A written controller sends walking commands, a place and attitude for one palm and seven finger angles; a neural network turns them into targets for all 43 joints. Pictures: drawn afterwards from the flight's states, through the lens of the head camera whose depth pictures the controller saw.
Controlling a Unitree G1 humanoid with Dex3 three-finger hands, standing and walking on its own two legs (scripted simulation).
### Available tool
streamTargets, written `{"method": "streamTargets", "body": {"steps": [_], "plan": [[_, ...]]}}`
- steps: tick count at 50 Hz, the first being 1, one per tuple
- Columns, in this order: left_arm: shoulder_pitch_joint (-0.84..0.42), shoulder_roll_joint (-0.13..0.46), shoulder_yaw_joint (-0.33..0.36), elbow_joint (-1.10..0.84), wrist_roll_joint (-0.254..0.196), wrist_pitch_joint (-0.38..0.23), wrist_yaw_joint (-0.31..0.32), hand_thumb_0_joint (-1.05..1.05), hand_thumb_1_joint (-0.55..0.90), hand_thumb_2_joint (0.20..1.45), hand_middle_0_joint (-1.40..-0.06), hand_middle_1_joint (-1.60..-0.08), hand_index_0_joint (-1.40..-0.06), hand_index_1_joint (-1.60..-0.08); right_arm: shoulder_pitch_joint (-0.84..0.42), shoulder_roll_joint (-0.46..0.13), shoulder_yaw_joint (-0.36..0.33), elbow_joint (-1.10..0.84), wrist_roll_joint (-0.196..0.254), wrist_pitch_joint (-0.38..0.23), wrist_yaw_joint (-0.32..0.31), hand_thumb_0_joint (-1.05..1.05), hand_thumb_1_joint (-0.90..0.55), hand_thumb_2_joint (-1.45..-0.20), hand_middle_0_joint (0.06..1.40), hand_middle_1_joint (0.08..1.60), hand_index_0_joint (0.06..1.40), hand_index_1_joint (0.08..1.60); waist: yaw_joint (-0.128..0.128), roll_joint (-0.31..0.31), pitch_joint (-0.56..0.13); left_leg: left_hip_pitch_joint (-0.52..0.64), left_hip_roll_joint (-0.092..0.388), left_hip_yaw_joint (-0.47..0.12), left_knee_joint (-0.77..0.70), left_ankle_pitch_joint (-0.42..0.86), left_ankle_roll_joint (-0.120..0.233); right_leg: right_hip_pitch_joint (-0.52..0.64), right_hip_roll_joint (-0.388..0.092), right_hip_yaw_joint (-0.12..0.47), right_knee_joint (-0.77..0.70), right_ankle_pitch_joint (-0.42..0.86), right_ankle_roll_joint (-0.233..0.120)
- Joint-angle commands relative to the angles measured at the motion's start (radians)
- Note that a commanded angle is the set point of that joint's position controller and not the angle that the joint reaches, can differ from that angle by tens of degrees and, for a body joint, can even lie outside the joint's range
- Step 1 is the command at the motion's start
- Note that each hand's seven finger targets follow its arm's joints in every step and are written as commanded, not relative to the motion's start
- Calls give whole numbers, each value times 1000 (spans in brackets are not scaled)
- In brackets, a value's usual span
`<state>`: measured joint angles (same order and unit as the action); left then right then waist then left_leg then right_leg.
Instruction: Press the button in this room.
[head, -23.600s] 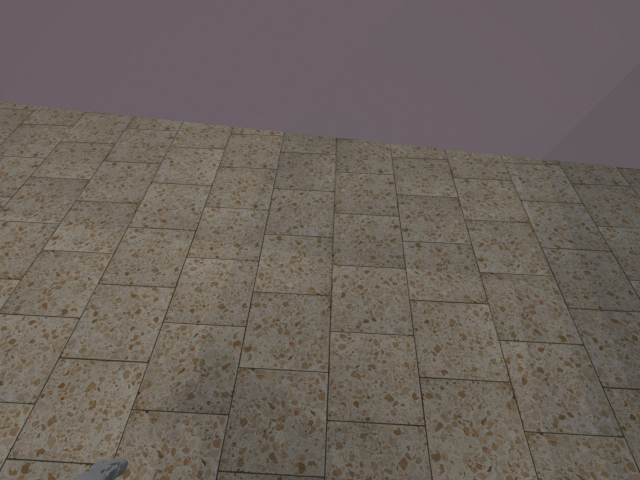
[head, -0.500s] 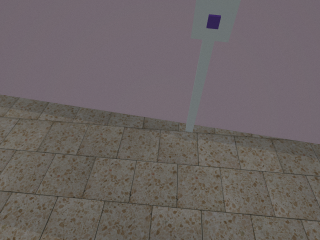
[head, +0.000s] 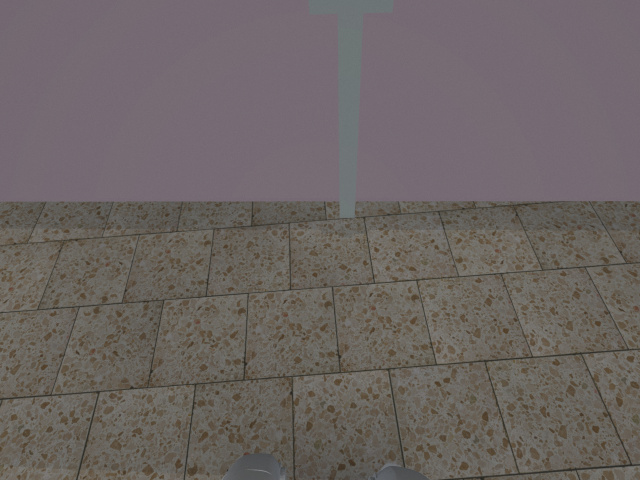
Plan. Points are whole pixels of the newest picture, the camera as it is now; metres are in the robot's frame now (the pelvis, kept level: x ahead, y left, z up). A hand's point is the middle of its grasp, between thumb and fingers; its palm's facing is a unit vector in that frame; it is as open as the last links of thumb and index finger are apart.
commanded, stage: walk to a spot facing it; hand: left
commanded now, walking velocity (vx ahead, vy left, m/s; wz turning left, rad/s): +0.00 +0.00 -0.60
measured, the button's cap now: out of the picture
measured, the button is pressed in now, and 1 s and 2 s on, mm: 0 0 0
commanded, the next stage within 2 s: turn to face it in 1.54 s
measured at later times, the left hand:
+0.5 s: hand (151, 473) +0.12 +0.27 -0.17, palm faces -0.22 -0.94 -0.25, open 7.4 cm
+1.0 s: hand (291, 380) +0.26 +0.08 -0.14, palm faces -0.66 -0.72 -0.21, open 7.4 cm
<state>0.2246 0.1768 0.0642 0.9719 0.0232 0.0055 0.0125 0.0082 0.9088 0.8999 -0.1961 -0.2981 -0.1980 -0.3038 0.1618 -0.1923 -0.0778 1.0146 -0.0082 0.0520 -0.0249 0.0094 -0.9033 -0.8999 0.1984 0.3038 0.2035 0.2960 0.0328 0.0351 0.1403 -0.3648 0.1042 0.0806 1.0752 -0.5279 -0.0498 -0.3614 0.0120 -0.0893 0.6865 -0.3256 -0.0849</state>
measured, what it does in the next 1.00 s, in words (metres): steps on the spot, turning right: left foot, then right foot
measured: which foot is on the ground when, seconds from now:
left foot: up 0.00-0.44, down 0.46-1.00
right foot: down 0.00-0.46, up 0.48-0.98, down 1.00-1.00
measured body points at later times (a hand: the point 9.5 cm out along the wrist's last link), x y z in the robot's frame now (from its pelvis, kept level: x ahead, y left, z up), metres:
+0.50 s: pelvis +0.01 +0.06 +0.01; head +0.07 +0.08 +0.46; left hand +0.14 +0.32 -0.15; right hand +0.07 -0.22 -0.10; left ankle +0.03 +0.17 -0.72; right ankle +0.02 -0.07 -0.71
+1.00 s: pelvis +0.02 +0.02 +0.00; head +0.06 +0.00 +0.45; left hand +0.30 +0.12 -0.13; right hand -0.18 -0.14 -0.14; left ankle +0.04 +0.17 -0.72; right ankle -0.06 -0.06 -0.73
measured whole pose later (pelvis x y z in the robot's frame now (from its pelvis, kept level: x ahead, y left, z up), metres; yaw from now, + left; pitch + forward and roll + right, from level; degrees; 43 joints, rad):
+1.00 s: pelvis +0.02 +0.02 +0.00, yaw -38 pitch +2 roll -1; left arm 0.07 0.24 0.05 0.89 0.03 0.02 -0.06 0.01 0.91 0.90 -0.19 -0.30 -0.20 -0.30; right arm 0.41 -0.23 -0.07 1.00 -0.02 -0.01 0.00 0.01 -0.90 -0.90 0.20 0.30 0.20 0.30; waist -0.07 0.01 0.06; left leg -0.18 0.22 0.33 0.65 -0.43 -0.06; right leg -0.28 -0.05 -0.12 0.57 -0.35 -0.01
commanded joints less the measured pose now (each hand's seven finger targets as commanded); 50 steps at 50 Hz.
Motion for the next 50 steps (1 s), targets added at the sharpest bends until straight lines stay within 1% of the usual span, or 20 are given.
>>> {"method": "streamTargets", "body": {"steps": [1, 6, 13, 16, 18, 20, 21, 22, 23, 24, 25, 27, 29, 35, 41, 45, 47, 48, 49, 50], "plan": [[28, 197, 45, -63, -7, -3, 13, 0, 900, 900, -200, -300, -200, -300, -21, -99, -13, -97, -10, -23, 2, 0, -900, -900, 200, 300, 200, 300, -11, -98, -175, -154, -3, -92, 109, 129, -12, 202, -262, 412, -364, 358, -87], [64, 219, 46, -64, -7, -5, 2, 0, 900, 900, -200, -300, -200, -300, -57, -121, -6, -120, -9, -18, 0, 0, -900, -900, 200, 300, 200, 300, 4, -126, -209, -181, -26, -102, 37, 169, -32, 276, -218, 398, -347, 428, -60], [62, 251, 47, -93, -1, 8, -5, 0, 900, 900, -200, -300, -200, -300, -128, -146, 3, -172, -5, -21, -1, 0, -900, -900, 200, 300, 200, 300, 18, -157, -175, -142, -48, -109, -87, 131, -30, 226, -206, 481, -361, 353, -91], [46, 272, 51, -104, 3, 12, -3, 0, 900, 900, -200, -300, -200, -300, -132, -144, 9, -194, 2, -32, -2, 0, -900, -900, 200, 300, 200, 300, 23, -148, -192, -83, -64, -104, -229, 91, -20, 229, -207, 523, -339, 395, -111], [26, 285, 52, -113, 3, 17, -4, 0, 900, 900, -200, -300, -200, -300, -111, -142, 11, -198, 7, -37, -5, 0, -900, -900, 200, 300, 200, 300, 15, -169, -205, -15, -81, -102, -328, 85, -8, 201, -196, 542, -324, 424, -104], [-33, 286, 51, -122, 0, 22, -3, 0, 900, 900, -200, -300, -200, -300, -18, -142, 11, -182, 12, -45, -8, 0, -900, -900, 200, 300, 200, 300, -34, -169, -222, 100, -85, -93, -498, 158, -1, 149, -175, 533, -280, 408, -64], [-53, 277, 48, -133, -7, 26, -3, 0, 900, 900, -200, -300, -200, -300, 39, -152, 11, -165, 12, -54, -12, 0, -900, -900, 200, 300, 200, 300, -58, -145, -241, 236, -81, -92, -635, 253, 5, 60, -135, 513, -233, 348, -23], [-54, 228, 38, -150, -16, 29, -7, 0, 900, 900, -200, -300, -200, -300, 77, -208, 2, -161, 5, -66, -16, 0, -900, -900, 200, 300, 200, 300, -77, -4, -249, 365, 59, -233, -772, 229, 48, -91, -32, 430, -105, 180, 32], [-28, 174, 28, -166, -18, 33, -22, 0, 900, 900, -200, -300, -200, -300, 49, -301, -17, -183, -8, -62, -13, 0, -900, -900, 200, 300, 200, 300, -54, 285, -194, 381, 315, -477, -853, 288, 129, -274, 92, 238, 131, -212, 97], [-34, 203, 37, -166, -1, 37, -24, 0, 900, 900, -200, -300, -200, -300, 16, -312, -16, -199, -9, -52, -14, 0, -900, -900, 200, 300, 200, 300, -53, 232, -158, 258, 400, -487, -843, 343, 195, -270, 44, 198, 337, -261, 126], [-38, 221, 49, -148, 6, 40, -25, 0, 900, 900, -200, -300, -200, -300, -29, -264, -7, -210, -12, -54, -14, 0, -900, -900, 200, 300, 200, 300, -30, 205, -150, 197, 351, -443, -826, 396, 194, -249, 31, 206, 449, -226, 136], [0, 211, 53, -127, 6, 41, -41, 0, 900, 900, -200, -300, -200, -300, -70, -209, 8, -224, -15, -60, -9, 0, -900, -900, 200, 300, 200, 300, 11, 92, -123, 175, 222, -227, -785, 468, 165, -232, 4, 157, 574, -108, 150], [-11, 185, 44, -126, 2, 44, -45, 0, 900, 900, -200, -300, -200, -300, -9, -189, 8, -203, -13, -67, -10, 0, -900, -900, 200, 300, 200, 300, -8, 102, -142, 238, 179, -141, -756, 585, 148, -248, -10, 135, 595, -55, 164], [-102, 152, 29, -144, -4, 47, -49, 0, 900, 900, -200, -300, -200, -300, 152, -189, -9, -140, -10, -73, -9, 0, -900, -900, 200, 300, 200, 300, -65, 132, -143, 375, 223, -78, -723, 758, 176, -277, -57, 85, 462, -69, 183], [-231, 124, 16, -176, 1, 38, -71, 0, 900, 900, -200, -300, -200, -300, 229, -204, -24, -89, -22, -83, 1, 0, -900, -900, 200, 300, 200, 300, -111, 155, -104, 353, 294, -57, -805, 339, 178, -224, -99, 25, 217, -111, 152], [-248, 101, 8, -178, 3, 20, -74, 0, 900, 900, -200, -300, -200, -300, 242, -211, -29, -64, -28, -86, 11, 0, -900, -900, 200, 300, 200, 300, -115, 172, -119, 329, 296, 17, -752, 359, 145, -100, -61, -41, 35, -147, 115], [-153, 109, 16, -148, 3, 5, -69, 0, 900, 900, -200, -300, -200, -300, 221, -210, -25, -64, -25, -86, 13, 0, -900, -900, 200, 300, 200, 300, -57, 134, -157, 274, 266, 87, -624, 422, 98, 78, -23, -76, -140, -52, 85], [-8, 146, 25, -100, 3, -7, -59, 0, 900, 900, -200, -300, -200, -300, 196, -205, -20, -75, -15, -88, 18, 0, -900, -900, 200, 300, 200, 300, 20, 58, -209, 159, 225, 161, -432, 470, 55, 306, -24, -64, -256, 38, 55], [153, 273, 49, -49, 7, -21, -43, 0, 900, 900, -200, -300, -200, -300, 164, -139, 0, -116, -1, -88, 31, 0, -900, -900, 200, 300, 200, 300, 96, -228, -281, -142, 138, 223, -149, 228, 6, 606, -242, 222, -337, -27, -31], [240, 366, 66, -21, -17, -12, -27, 0, 900, 900, -200, -300, -200, -300, 54, -110, 17, -192, -4, -76, 32, 0, -900, -900, 200, 300, 200, 300, 131, -367, -249, -404, 26, 123, 75, -120, -25, 644, -435, 559, -387, 171, -122]]}}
